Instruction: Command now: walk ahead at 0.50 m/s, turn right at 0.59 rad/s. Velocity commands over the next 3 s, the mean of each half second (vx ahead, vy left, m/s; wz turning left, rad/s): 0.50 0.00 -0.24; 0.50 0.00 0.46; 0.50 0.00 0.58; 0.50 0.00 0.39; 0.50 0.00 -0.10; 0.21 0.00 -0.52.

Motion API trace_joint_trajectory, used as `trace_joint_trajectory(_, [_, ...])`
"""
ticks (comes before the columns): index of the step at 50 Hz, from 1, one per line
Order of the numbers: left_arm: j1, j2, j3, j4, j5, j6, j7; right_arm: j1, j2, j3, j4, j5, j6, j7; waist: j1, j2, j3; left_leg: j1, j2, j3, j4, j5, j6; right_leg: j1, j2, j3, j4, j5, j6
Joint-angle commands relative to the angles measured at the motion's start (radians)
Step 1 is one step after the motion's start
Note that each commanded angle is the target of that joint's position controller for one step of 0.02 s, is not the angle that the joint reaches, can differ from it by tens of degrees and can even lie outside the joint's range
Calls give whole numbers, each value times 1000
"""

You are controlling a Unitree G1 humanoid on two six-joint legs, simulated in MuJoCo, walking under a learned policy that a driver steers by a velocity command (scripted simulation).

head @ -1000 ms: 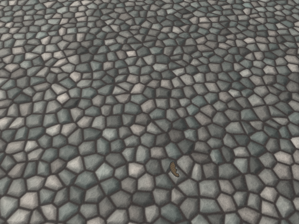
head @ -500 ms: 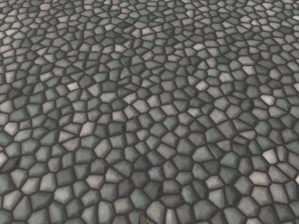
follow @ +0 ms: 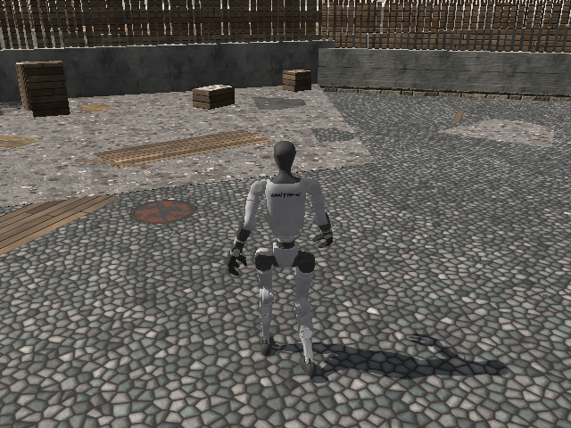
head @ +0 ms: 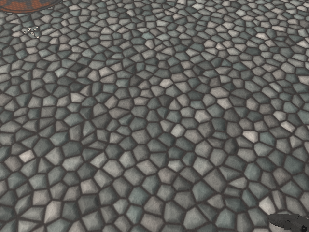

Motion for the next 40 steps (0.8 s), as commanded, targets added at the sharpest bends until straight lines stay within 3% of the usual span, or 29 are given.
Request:
trace_joint_trajectory(1, [6,142,13,-102,-11,-21,0,277,-146,-52,-8,11,10,-8,-151,180,-184,705,425,-622,-214,-375,202,-625,-89,-18,496,9,18])
trace_joint_trajectory(2, [-53,138,15,-114,-1,-14,1,223,-129,-43,-16,4,19,-9,-135,102,-103,572,384,-484,-229,-263,172,-595,-127,-57,485,86,24])
trace_joint_trajectory(3, [-89,125,18,-128,10,-13,-1,187,-110,-37,-10,-1,24,-8,-116,89,-40,464,344,-390,-256,-158,164,-570,-155,-63,437,137,26])
trace_joint_trajectory(4, [-83,107,20,-133,6,-9,-7,172,-97,-31,-5,-7,24,-9,-90,117,-21,397,314,-314,-281,-94,152,-524,-183,-66,407,168,23])
trace_joint_trajectory(6, [-73,68,15,-139,-5,4,-14,170,-98,-34,9,-1,17,-7,-77,141,-7,344,288,-209,-329,-28,159,-494,-201,-95,367,194,27])
trace_joint_trajectory(9, [-122,50,9,-173,2,13,-15,186,-137,-48,30,4,9,-8,-76,108,7,354,304,-113,-362,95,183,-548,-217,-97,280,276,42])
trace_joint_trajectory(11, [-155,26,-1,-180,9,6,-16,225,-144,-48,54,4,12,-5,-87,83,3,363,291,-74,-370,154,193,-533,-205,-92,167,352,42])
trace_joint_trajectory(14, [-257,8,-16,-203,18,-15,-33,241,-160,-44,73,25,28,-2,-104,83,35,356,251,-17,-371,178,183,-478,-196,-169,-47,472,37])
trace_joint_trajectory(16, [-339,4,-22,-220,14,-27,-45,285,-182,-46,87,36,39,-1,-136,83,55,359,251,-19,-358,167,180,-431,-172,-208,-148,491,44])
trace_joint_trajectory(18, [-385,18,-20,-239,5,-37,-55,324,-202,-49,104,40,50,-1,-144,100,64,401,278,-52,-328,169,176,-407,-151,-211,-218,453,41])
trace_joint_trajectory(20, [-371,50,-9,-242,1,-46,-59,331,-217,-52,117,45,61,-5,-115,130,54,439,304,-85,-278,193,158,-346,-133,-205,-284,399,22])
trace_joint_trajectory(21, [-316,71,2,-228,4,-50,-57,317,-225,-53,119,48,66,-7,-71,139,26,433,299,-81,-219,271,142,-247,-112,-218,-328,401,6])
trace_joint_trajectory(22, [-199,109,24,-191,12,-52,-50,314,-210,-46,122,50,68,-10,-8,125,-48,399,256,-45,-85,383,116,-57,-90,-234,-366,424,-20])
trace_joint_trajectory(23, [-36,167,48,-155,28,-51,-37,307,-161,-28,109,36,63,-10,66,95,-176,256,202,-3,140,284,75,220,-180,-156,-322,462,-65])
trace_joint_trajectory(24, [79,272,70,-147,53,-41,-21,376,-44,8,72,11,47,-6,60,-150,-339,-118,71,52,529,-191,2,601,-467,216,-317,457,-183])
trace_joint_trajectory(25, [103,229,56,-140,51,-38,-25,397,-76,5,78,38,32,-4,67,-225,-435,-248,34,-80,718,-493,-3,601,-551,487,-454,320,-260])
trace_joint_trajectory(26, [49,161,34,-135,40,-39,-28,328,-158,-23,68,64,33,-4,61,-146,-268,-331,86,-102,789,-436,3,482,-506,350,-480,266,-220])
trace_joint_trajectory(27, [-14,117,19,-131,28,-42,-29,276,-156,-24,54,61,38,-6,34,-128,-165,-338,125,-75,771,-352,7,354,-460,212,-507,267,-185])
trace_joint_trajectory(28, [-80,77,7,-127,26,-46,-34,253,-145,-27,55,48,49,-9,0,-95,-94,-302,154,-69,728,-282,3,228,-415,116,-550,293,-164])
trace_joint_trajectory(29, [-129,52,1,-124,28,-54,-37,264,-134,-32,60,40,65,-12,-36,-111,-47,-245,177,-78,684,-228,-2,129,-383,36,-595,334,-147])
trace_joint_trajectory(31, [-173,51,7,-107,37,-71,-36,287,-88,-27,63,42,92,-11,-76,-97,-14,-179,184,-77,660,-166,-15,33,-371,-62,-658,417,-145])
trace_joint_trajectory(33, [-172,67,16,-86,43,-81,-27,258,-74,-28,45,39,105,-12,-86,-62,10,-208,184,-89,617,-104,-25,24,-375,-140,-683,501,-150])
trace_joint_trajectory(35, [-152,81,23,-64,45,-81,-16,213,-68,-27,25,34,108,-8,-78,-44,27,-245,181,-94,524,-15,-30,50,-371,-211,-690,534,-145])
trace_joint_trajectory(40, [-108,135,40,-28,31,-67,-1,51,-48,-12,-33,28,102,27,-24,-21,74,-210,160,-15,256,138,-6,99,-371,-342,-696,520,-113])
